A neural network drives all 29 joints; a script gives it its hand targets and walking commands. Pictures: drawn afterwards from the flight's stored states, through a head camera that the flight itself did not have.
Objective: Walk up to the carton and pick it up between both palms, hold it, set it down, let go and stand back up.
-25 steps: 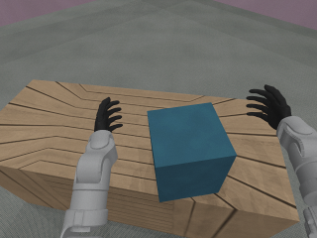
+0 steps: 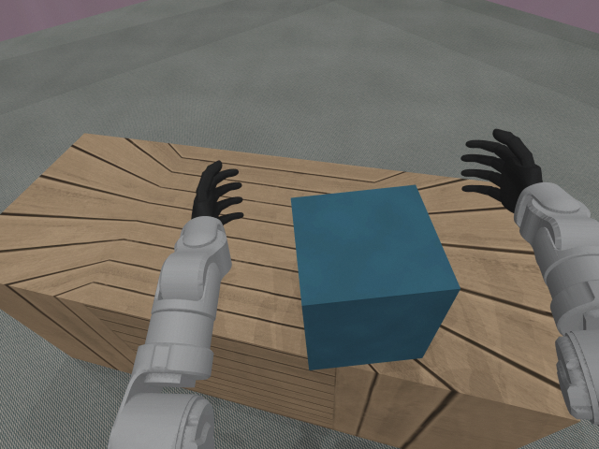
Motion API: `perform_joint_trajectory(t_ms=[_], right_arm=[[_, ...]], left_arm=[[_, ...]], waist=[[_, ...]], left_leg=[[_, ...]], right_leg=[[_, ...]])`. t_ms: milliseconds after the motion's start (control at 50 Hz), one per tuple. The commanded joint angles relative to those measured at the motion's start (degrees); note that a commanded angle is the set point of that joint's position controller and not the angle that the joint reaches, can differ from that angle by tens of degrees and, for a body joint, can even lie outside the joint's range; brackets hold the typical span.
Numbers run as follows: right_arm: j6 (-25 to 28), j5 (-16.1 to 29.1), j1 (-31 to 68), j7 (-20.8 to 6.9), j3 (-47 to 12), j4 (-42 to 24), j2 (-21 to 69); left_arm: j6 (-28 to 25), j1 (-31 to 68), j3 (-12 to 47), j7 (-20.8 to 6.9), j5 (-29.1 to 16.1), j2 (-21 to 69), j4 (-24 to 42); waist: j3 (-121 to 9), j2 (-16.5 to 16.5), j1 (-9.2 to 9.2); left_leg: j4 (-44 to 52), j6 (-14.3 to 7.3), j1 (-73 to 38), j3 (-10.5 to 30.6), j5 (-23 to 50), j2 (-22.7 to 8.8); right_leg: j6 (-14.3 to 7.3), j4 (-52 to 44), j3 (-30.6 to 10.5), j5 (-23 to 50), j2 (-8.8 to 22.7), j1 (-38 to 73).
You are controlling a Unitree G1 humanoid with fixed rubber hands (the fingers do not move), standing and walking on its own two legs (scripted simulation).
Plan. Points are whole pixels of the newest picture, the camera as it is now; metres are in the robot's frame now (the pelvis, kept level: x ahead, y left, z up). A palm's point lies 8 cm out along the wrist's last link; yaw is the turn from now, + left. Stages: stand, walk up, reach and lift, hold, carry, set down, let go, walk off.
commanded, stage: reach and lift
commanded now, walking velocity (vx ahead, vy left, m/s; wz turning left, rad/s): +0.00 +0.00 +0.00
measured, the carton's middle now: (359, 282) +0.42 -0.01 -0.08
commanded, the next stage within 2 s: none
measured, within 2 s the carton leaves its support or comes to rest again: neither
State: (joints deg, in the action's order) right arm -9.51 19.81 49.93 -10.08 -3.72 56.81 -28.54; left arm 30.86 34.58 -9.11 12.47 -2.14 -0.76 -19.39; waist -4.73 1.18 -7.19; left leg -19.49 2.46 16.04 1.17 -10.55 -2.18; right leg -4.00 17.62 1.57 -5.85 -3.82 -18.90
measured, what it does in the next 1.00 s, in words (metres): stands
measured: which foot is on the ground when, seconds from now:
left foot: down 0.00-1.00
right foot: down 0.00-1.00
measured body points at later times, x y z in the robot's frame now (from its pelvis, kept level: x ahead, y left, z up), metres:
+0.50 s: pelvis +0.01 +0.01 -0.01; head +0.08 -0.01 +0.44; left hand +0.39 +0.18 +0.02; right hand +0.47 -0.17 +0.04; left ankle -0.01 +0.15 -0.75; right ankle +0.03 -0.07 -0.75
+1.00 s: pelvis +0.01 +0.00 -0.02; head +0.11 -0.03 +0.42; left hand +0.38 +0.17 -0.01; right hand +0.46 -0.16 -0.01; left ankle -0.01 +0.14 -0.75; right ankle +0.03 -0.07 -0.75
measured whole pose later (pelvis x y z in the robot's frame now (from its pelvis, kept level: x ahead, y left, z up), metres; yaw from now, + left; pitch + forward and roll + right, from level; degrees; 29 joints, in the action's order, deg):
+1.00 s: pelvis +0.01 +0.00 -0.02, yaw -1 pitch +23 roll +0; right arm 24.7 13.0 48.8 -4.3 -2.7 79.9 -18.5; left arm -18.9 33.3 -9.4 11.3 0.6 5.0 -55.2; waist -12.5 3.2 -9.4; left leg -30.0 2.2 38.5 0.2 -14.2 -2.9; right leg -3.8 26.0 1.3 -8.3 -4.4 -40.5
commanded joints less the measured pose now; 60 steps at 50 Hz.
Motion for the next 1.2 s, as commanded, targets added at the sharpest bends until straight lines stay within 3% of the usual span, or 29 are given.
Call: perform_joint_trajectory(t_ms=[0,80,160,320,420,480,580,680,840,940,1060,1180], right_arm=[[9.1,-3.4,16.0,-0.8,4.7,-3.5,-5.2],[16.8,-6.0,19.6,-1.0,7.1,-5.6,-4.6],[21.0,-6.4,23.1,-0.7,7.5,-6.3,-5.2],[24.1,-6.4,20.1,0.2,4.6,5.8,-4.3],[28.5,-6.1,18.3,1.7,3.0,12.7,-1.7],[31.6,-5.2,17.6,2.7,1.8,16.2,0.0],[36.3,-3.4,18.4,4.0,0.1,16.8,1.3],[38.6,-2.8,19.9,4.7,0.0,13.9,0.8],[37.7,-5.8,21.6,5.6,1.8,14.1,2.0],[35.9,-7.8,22.9,6.0,1.9,16.0,6.9],[35.0,-11.1,23.7,7.4,4.7,16.1,11.4],[34.3,-12.1,24.4,9.4,5.6,13.6,13.8]], left_arm=[[-11.8,14.4,0.2,-1.4,2.9,-2.3,4.4],[-21.0,17.3,2.1,-0.7,3.3,-1.7,3.5],[-26.2,19.9,4.9,0.9,1.6,-1.1,2.1],[-30.7,14.6,4.4,1.0,2.2,1.6,-12.1],[-36.1,12.6,1.0,0.0,5.1,1.7,-17.8],[-40.3,12.1,-0.2,-0.3,6.7,1.8,-20.1],[-47.4,12.7,-0.2,-0.2,6.4,1.4,-20.0],[-51.9,13.7,1.7,-0.1,4.0,1.6,-19.8],[-52.5,13.2,2.0,-1.0,2.3,3.4,-24.9],[-51.9,15.2,-1.0,-1.4,3.8,4.6,-29.4],[-52.0,18.7,-4.7,0.2,8.4,5.7,-27.9],[-50.8,20.2,-4.5,2.0,10.9,8.2,-25.0]], waist=[[-22.0,-5.2,0.71],[-25.9,-4.3,0.76],[-31.0,-4.6,0.57],[-31.1,-8.0,-0.18],[-29.6,-8.4,-0.80],[-29.1,-6.9,-1.29],[-34.3,-4.3,-1.55],[-41.7,-4.0,-0.51],[-42.0,-9.4,0.87],[-36.0,-11.7,-0.46],[-35.9,-7.7,-1.92],[-38.1,-4.4,-1.93]], left_leg=[[1.8,-1.0,8.1,-2.0,9.3,3.1],[0.9,-0.7,9.4,-2.3,9.7,2.7],[-0.9,-0.6,7.5,-2.4,10.7,1.7],[-3.1,-1.1,6.7,-2.4,12.6,0.6],[-3.9,-1.0,11.5,-3.1,15.6,1.2],[-4.3,-0.6,14.8,-3.4,17.1,1.4],[-6.4,0.3,17.7,-3.8,20.0,1.6],[-9.0,0.9,18.0,-3.7,21.1,1.5],[-10.8,0.0,18.1,-3.4,18.0,1.3],[-9.6,-1.3,21.7,-3.9,12.3,1.5],[-9.0,-1.1,22.9,-4.8,10.4,1.7],[-10.1,-0.5,20.9,-4.6,13.0,1.6]], right_leg=[[4.2,3.6,-3.7,15.7,2.5,24.4],[4.0,4.7,-2.5,15.8,2.4,22.7],[3.3,5.1,-1.4,14.0,1.6,18.6],[2.6,5.1,-1.1,11.5,0.6,12.0],[3.6,7.4,-2.0,20.1,1.1,16.0],[4.1,8.9,-2.5,24.4,1.4,18.4],[4.3,10.7,-2.8,29.1,1.5,19.2],[4.2,12.1,-2.2,29.9,0.9,16.0],[4.2,12.2,-1.7,24.1,0.2,9.8],[4.7,11.9,-2.8,17.9,1.2,9.9],[4.5,12.2,-3.3,14.9,1.8,11.1],[3.7,12.9,-3.1,17.4,1.4,11.2]])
